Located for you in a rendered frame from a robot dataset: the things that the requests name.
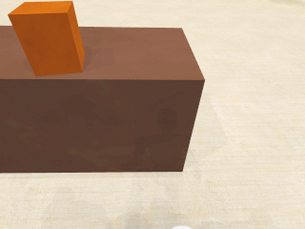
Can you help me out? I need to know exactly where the pedestal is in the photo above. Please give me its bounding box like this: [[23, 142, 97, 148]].
[[0, 26, 205, 174]]

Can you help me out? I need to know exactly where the carton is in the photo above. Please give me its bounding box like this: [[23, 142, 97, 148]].
[[8, 1, 85, 76]]

